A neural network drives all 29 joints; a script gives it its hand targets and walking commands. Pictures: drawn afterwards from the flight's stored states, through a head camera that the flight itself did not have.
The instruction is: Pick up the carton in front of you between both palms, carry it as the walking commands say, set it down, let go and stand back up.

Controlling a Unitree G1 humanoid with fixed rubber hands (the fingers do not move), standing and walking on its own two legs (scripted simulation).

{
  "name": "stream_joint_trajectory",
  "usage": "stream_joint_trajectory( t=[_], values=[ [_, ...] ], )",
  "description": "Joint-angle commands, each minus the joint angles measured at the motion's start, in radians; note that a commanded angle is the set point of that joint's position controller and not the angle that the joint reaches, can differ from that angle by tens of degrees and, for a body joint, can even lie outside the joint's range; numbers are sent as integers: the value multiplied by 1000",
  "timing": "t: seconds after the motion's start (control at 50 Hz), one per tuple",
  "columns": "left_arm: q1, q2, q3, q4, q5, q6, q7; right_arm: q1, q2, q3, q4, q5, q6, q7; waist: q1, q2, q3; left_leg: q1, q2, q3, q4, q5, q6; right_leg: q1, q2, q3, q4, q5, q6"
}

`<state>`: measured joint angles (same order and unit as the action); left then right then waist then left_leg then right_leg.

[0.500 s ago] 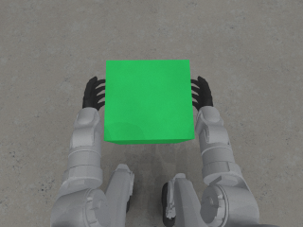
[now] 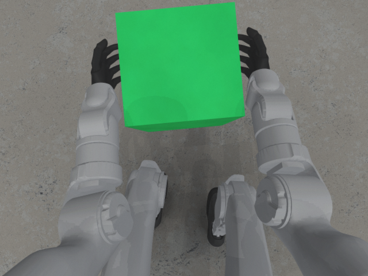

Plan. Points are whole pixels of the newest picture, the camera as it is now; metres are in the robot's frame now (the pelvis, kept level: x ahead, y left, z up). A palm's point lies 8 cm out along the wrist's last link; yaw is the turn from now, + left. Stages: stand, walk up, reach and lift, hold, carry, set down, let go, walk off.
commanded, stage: set down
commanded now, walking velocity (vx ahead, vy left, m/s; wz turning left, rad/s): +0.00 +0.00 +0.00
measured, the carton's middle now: (181, 82) +0.50 +0.07 -0.18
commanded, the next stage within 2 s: none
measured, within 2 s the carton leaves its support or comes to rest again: rests again in 1.36 s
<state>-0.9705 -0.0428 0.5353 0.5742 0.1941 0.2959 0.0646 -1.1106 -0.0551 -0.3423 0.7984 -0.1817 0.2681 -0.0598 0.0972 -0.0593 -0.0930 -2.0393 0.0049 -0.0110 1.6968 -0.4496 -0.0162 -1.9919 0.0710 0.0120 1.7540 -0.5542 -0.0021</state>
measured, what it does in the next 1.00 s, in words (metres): lowers itself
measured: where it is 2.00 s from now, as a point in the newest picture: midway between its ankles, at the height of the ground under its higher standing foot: (184, 217)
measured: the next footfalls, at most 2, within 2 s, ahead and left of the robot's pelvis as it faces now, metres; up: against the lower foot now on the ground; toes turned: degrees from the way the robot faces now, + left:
none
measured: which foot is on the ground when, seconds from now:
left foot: down 0.00-1.00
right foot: down 0.00-1.00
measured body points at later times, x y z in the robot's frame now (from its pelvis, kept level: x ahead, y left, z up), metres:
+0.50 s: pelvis -0.01 -0.01 -0.09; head +0.36 +0.02 +0.16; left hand +0.49 +0.24 -0.25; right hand +0.57 -0.05 -0.26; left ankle +0.12 +0.12 -0.47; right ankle +0.08 -0.11 -0.47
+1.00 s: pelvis -0.01 -0.01 -0.13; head +0.35 +0.01 +0.13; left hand +0.49 +0.25 -0.28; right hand +0.57 -0.05 -0.30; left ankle +0.11 +0.13 -0.47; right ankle +0.08 -0.11 -0.47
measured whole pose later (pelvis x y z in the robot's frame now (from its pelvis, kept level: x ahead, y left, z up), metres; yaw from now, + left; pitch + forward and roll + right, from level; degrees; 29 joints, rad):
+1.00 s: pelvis -0.01 -0.01 -0.13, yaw +1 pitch +40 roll +3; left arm -1.33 0.16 0.46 0.89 0.02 0.24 0.05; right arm -1.51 -0.28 -0.09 1.13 -0.04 0.22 -0.10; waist 0.18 -0.02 0.28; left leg -2.30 -0.01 -0.01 2.12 -0.51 -0.05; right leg -2.27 0.09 0.01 2.20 -0.63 -0.01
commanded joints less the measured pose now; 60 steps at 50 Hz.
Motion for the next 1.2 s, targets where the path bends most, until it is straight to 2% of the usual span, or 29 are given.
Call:
stream_joint_trajectory(
  t=[0.0, 0.2, 0.44, 0.54, 0.62, 0.68, 0.86, 1.02, 1.18],
  values=[
    [-679, -815, -530, 16, -118, -11, -218, -590, 903, 418, 5, 100, -24, 191, 64, -24, -1049, 692, -143, 69, -66, 306, -41, 378, 135, -31, -139, 200, 12],
    [-819, -726, -480, 34, -139, -20, -230, -714, 817, 401, 66, 119, -26, 182, 93, -41, -1005, 568, -125, 87, 60, 278, -41, 303, 126, -33, -13, 173, 2],
    [-947, -607, -485, 37, -220, -49, -238, -851, 719, 491, 90, 218, -54, 165, 149, -82, -982, 490, -94, 102, 215, 337, -39, 334, 103, -25, 150, 245, 0],
    [-924, -677, -491, 80, -290, -60, -246, -918, 685, 524, 41, 240, -83, 156, 106, -106, -984, 492, -95, 91, 271, 423, -36, 355, 96, -32, 201, 319, -10],
    [-927, -704, -515, 92, -316, -55, -263, -878, 699, 513, 62, 231, -84, 157, 76, -92, -969, 460, -98, 89, 297, 442, -43, 359, 92, -34, 228, 355, -18],
    [-929, -708, -518, 94, -318, -57, -266, -857, 714, 503, 86, 230, -85, 165, 81, -75, -928, 434, -100, 92, 306, 432, -46, 322, 92, -32, 241, 342, -22],
    [-918, -667, -442, 157, -281, -81, -254, -885, 674, 476, 133, 237, -104, 180, 107, -100, -748, 359, -99, 81, 315, 349, -33, 196, 89, -25, 251, 236, -22],
    [-921, -623, -367, 223, -257, -90, -264, -901, 597, 441, 178, 210, -112, 179, 97, -130, -634, 275, -93, 76, 328, 270, -21, 175, 77, -12, 250, 182, -30],
    [-886, -555, -284, 303, -209, -87, -281, -837, 541, 389, 233, 149, -97, 180, 84, -126, -496, 182, -86, 73, 333, 189, -11, 141, 67, 8, 239, 143, -32]
  ],
)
